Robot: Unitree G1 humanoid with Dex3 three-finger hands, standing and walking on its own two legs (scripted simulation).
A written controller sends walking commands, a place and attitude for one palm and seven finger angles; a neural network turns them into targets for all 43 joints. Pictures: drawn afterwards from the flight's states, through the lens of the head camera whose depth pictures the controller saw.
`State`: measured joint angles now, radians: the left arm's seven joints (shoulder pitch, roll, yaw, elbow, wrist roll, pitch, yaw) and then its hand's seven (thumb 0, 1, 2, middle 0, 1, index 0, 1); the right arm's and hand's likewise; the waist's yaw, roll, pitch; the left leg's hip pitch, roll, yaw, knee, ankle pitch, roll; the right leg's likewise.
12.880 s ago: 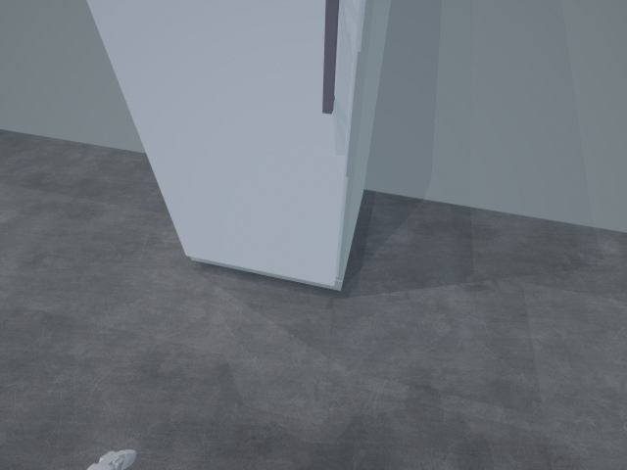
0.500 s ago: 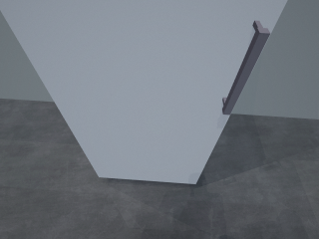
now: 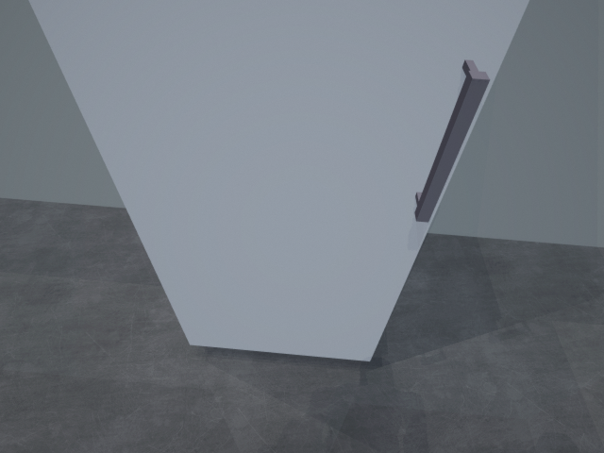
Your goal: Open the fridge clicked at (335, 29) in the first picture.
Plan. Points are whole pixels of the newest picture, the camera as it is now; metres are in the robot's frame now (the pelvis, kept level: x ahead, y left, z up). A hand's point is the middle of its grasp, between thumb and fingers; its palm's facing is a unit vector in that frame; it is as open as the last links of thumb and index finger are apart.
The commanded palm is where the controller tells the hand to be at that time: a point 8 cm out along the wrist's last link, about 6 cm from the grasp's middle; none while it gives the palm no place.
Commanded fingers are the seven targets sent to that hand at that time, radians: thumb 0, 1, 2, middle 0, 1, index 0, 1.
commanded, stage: come to a stop and stand still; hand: right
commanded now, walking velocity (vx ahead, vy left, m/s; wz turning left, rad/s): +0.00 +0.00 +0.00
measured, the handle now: (442, 150) +0.49 -0.16 +0.16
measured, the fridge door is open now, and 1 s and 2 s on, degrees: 0 0 0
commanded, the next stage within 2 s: look again from close up in 0.72 s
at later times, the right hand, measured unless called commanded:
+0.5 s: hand out of the picture -0.05 -0.19 -0.18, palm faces +0.07 +0.98 -0.17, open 7.4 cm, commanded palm none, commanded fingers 0.00 -0.90 -0.90 0.20 0.30 0.20 0.30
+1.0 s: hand out of the picture -0.06 -0.19 -0.18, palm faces +0.09 +0.98 -0.15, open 7.4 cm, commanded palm none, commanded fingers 0.00 -0.90 -0.90 0.20 0.30 0.20 0.30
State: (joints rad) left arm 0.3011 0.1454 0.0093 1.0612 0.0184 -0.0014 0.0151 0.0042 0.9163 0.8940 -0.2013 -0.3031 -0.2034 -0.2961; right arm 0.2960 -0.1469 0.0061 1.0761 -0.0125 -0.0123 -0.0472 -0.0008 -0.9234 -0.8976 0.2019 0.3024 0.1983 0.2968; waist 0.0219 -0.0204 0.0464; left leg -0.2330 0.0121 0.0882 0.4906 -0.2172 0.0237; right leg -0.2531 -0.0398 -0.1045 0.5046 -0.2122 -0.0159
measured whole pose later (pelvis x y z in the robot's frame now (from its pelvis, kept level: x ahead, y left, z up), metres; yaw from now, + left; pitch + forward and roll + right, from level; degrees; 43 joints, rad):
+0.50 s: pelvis -0.03 -0.02 +0.00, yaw -2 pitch -2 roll +1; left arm 0.35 0.15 0.01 1.05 0.03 0.01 0.01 0.00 0.91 0.89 -0.20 -0.30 -0.20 -0.30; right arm 0.37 -0.14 0.00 1.05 -0.02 0.01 -0.04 0.00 -0.91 -0.90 0.20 0.30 0.20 0.30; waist 0.01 0.01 -0.01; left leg -0.28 0.04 0.07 0.50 -0.21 0.00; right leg -0.30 0.01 -0.09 0.49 -0.17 -0.05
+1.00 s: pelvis -0.03 -0.03 +0.00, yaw -2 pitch -1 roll +1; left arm 0.31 0.13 0.01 1.07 0.02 0.01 0.01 0.01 0.92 0.89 -0.20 -0.30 -0.20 -0.30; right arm 0.38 -0.12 -0.01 1.07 -0.03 0.00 -0.04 0.00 -0.91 -0.90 0.20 0.30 0.20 0.30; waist 0.00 0.01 0.00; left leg -0.29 0.03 0.04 0.48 -0.21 -0.01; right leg -0.31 0.02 -0.08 0.47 -0.17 -0.06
